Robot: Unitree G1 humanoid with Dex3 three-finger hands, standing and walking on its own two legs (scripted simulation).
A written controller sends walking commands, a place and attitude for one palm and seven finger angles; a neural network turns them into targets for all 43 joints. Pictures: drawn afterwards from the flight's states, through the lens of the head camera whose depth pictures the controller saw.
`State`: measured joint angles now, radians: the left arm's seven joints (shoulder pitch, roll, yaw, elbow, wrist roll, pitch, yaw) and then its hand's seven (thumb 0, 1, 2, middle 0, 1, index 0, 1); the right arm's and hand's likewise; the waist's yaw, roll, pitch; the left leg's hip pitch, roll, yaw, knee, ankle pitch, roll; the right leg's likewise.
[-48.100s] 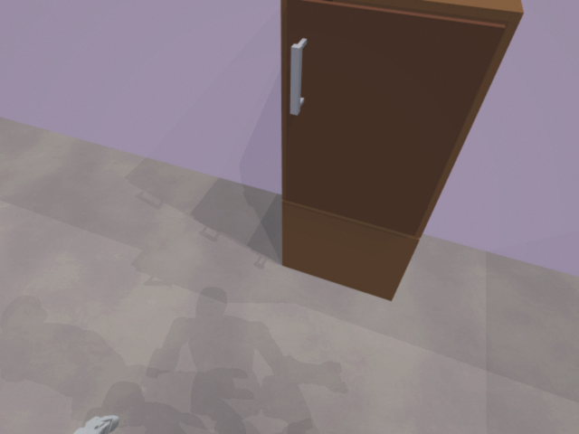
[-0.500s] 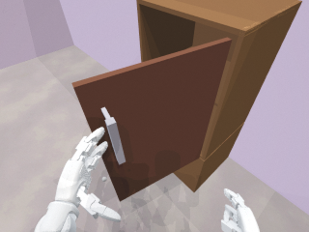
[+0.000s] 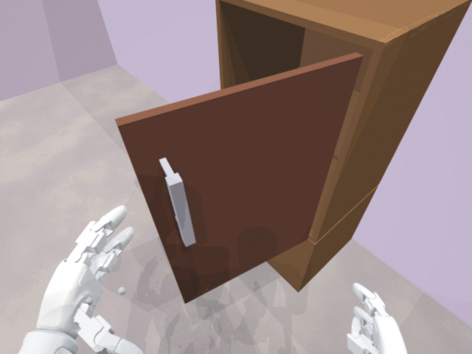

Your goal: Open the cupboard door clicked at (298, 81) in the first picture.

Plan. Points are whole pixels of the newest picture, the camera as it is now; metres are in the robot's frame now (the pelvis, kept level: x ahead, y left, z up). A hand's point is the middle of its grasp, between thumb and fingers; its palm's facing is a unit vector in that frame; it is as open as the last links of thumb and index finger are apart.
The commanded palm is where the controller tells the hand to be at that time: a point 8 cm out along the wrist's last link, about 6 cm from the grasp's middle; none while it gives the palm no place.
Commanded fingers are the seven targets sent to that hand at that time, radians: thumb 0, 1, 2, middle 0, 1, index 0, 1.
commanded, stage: draw the hand back to the body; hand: left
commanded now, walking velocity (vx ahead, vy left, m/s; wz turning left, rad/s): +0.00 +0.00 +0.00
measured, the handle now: (177, 204) +0.32 +0.13 +0.12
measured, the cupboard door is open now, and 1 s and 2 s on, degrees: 77 77 77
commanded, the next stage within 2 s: step back with the hand held close in 1.62 s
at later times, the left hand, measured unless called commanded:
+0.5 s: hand (95, 279) +0.18 +0.20 +0.13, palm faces -0.02 -0.99 -0.10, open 16.3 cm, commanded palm +0.14 +0.26 +0.15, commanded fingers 0.00 -0.36 0.36 -0.16 -0.30 -0.16 -0.30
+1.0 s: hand (58, 242) +0.21 +0.25 +0.16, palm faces +0.38 -0.83 -0.40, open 12.0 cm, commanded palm +0.16 +0.30 +0.18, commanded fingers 0.00 0.51 0.74 -0.19 -0.30 -0.19 -0.30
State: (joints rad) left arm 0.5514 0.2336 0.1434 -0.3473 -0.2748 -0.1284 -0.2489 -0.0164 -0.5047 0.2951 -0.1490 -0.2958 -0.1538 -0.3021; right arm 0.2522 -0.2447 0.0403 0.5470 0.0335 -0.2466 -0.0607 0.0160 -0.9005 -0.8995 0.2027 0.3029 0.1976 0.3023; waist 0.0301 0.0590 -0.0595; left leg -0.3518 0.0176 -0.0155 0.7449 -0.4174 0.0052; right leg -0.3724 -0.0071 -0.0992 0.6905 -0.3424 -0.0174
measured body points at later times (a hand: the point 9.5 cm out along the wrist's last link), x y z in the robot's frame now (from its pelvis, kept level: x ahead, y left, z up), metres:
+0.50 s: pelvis +0.00 +0.02 +0.01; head -0.03 +0.01 +0.46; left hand +0.18 +0.25 +0.14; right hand +0.19 -0.19 -0.05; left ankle -0.02 +0.11 -0.72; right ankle +0.01 -0.11 -0.72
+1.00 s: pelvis +0.02 +0.01 +0.02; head +0.01 -0.01 +0.47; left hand +0.19 +0.29 +0.18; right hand +0.20 -0.20 -0.06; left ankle -0.02 +0.11 -0.72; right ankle +0.01 -0.11 -0.72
